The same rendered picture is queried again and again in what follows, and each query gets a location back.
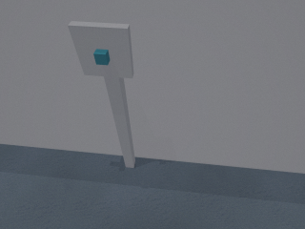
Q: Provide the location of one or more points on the button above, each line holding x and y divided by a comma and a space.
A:
101, 57

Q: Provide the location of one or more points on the panel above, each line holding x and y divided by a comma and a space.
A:
116, 38

